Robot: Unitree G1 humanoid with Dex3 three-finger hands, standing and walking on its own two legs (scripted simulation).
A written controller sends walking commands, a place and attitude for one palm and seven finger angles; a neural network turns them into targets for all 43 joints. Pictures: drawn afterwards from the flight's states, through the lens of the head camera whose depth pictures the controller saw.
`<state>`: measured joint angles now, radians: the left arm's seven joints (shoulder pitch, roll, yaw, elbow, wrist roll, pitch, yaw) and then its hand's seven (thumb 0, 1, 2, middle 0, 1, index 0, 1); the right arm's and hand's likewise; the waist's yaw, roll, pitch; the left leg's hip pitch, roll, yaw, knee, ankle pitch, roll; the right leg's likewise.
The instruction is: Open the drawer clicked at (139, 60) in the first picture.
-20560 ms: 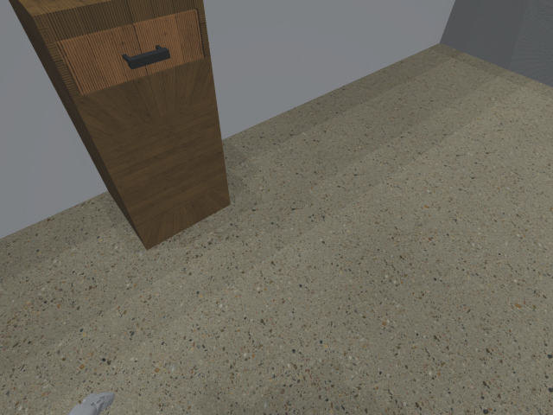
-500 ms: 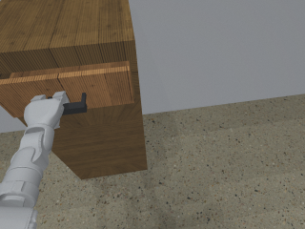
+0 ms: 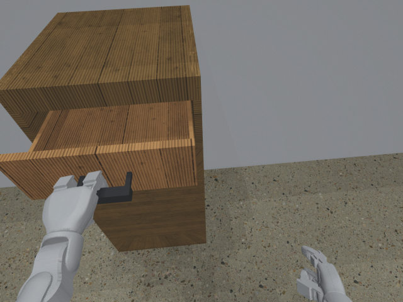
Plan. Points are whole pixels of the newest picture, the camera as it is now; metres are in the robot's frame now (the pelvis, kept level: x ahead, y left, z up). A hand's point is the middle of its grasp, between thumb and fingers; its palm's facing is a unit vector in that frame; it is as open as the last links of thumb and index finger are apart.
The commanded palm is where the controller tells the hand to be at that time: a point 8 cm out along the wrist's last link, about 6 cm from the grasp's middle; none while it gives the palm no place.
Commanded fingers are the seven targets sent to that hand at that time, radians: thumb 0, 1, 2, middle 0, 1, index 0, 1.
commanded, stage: pull the drawer open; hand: left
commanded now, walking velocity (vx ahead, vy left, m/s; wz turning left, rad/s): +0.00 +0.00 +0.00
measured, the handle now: (103, 187) +0.32 +0.24 +0.06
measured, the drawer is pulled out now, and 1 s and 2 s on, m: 0.14 0.30 0.29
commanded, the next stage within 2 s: open the thumb to release the handle in 0.76 s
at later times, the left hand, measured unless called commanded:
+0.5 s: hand (72, 270) +0.17 +0.24 +0.03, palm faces +0.00 -0.10 -0.99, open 5.8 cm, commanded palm +0.11 +0.24 +0.09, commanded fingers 0.00 0.90 0.90 -0.40 -1.35 -0.40 -1.35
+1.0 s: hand out of the picture +0.11 +0.26 +0.04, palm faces +0.04 +0.00 -1.00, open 6.1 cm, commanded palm +0.08 +0.26 +0.09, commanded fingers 0.00 0.34 0.66 -0.36 -1.29 -0.36 -1.29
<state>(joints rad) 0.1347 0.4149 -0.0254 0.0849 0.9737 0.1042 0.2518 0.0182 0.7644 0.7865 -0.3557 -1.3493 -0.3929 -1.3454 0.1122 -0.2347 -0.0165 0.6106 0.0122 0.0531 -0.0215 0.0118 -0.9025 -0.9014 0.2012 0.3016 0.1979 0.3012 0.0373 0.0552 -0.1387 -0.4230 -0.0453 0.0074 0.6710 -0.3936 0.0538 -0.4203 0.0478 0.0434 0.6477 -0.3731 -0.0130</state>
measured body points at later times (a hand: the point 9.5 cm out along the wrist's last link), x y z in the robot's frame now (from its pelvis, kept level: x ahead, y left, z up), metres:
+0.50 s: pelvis -0.01 -0.01 +0.00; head +0.01 -0.04 +0.45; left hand +0.16 +0.25 +0.09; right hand +0.20 -0.23 -0.10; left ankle -0.04 +0.08 -0.72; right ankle -0.03 -0.12 -0.72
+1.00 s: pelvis -0.03 -0.02 -0.01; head -0.02 -0.05 +0.44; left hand +0.10 +0.25 +0.09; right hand +0.19 -0.23 -0.10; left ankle -0.04 +0.08 -0.72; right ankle -0.03 -0.12 -0.72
